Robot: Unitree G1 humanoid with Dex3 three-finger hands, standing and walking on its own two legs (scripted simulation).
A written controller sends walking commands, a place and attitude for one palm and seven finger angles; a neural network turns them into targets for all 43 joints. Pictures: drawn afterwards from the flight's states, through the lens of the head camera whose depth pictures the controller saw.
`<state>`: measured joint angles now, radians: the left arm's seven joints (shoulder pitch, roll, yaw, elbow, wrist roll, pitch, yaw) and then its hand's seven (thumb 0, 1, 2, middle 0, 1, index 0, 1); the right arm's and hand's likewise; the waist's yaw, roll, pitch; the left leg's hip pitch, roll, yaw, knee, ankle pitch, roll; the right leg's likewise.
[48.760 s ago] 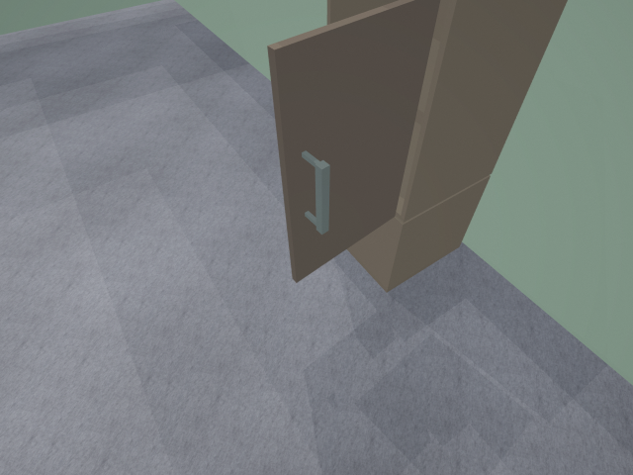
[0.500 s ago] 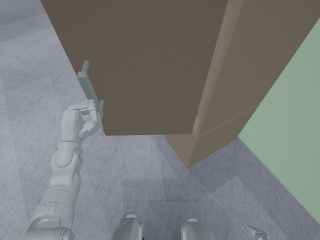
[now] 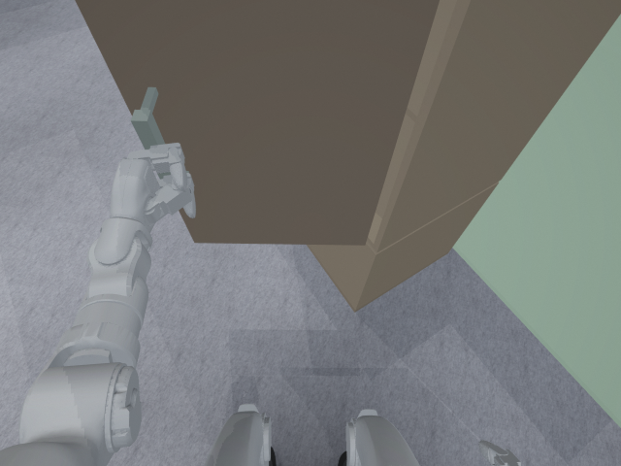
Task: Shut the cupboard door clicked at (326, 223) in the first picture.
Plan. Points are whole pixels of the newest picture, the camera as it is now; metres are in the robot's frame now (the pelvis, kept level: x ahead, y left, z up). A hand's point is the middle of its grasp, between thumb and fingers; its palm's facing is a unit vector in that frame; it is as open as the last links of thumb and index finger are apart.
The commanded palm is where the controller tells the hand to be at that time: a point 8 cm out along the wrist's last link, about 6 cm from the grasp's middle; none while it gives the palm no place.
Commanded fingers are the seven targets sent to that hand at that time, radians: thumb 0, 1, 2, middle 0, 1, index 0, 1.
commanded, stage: push the door shut along its arc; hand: left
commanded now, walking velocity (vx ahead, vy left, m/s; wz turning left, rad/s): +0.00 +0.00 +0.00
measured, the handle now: (167, 153) +0.52 +0.20 +0.06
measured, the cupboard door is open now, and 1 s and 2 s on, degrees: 57 44 29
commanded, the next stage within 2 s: pull the fist back off the door in 1.48 s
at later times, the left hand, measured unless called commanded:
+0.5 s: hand (214, 157) +0.51 +0.13 +0.06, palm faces -0.21 -0.98 -0.02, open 3.1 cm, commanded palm +0.50 +0.18 +0.07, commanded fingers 0.00 0.90 0.90 -1.30 -1.50 -1.30 -1.50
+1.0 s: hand (230, 128) +0.56 +0.11 +0.07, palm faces -0.32 -0.95 -0.02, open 3.1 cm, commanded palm +0.56 +0.15 +0.07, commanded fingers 0.00 0.90 0.90 -1.30 -1.50 -1.30 -1.50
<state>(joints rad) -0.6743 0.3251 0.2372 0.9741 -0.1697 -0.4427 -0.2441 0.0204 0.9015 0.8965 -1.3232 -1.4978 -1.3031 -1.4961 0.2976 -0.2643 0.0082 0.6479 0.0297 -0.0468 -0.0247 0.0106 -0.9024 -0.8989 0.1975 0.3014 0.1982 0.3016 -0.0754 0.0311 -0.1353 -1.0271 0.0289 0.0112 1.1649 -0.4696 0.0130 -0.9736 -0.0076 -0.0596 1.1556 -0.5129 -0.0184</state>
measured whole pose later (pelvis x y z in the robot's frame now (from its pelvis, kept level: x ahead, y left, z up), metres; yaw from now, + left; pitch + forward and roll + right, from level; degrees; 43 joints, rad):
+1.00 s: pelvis +0.00 +0.01 -0.03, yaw -3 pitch +28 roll -4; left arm -1.15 0.58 0.32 1.26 -0.07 -0.31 -0.43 0.02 0.90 0.91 -1.30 -1.50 -1.30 -1.50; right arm 0.38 -0.28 0.04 0.65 0.01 -0.04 -0.01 0.01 -0.90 -0.90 0.20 0.30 0.20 0.30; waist -0.23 0.06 -0.13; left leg -1.28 0.07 0.00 1.30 -0.51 0.02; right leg -1.21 0.03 -0.06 1.25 -0.52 -0.02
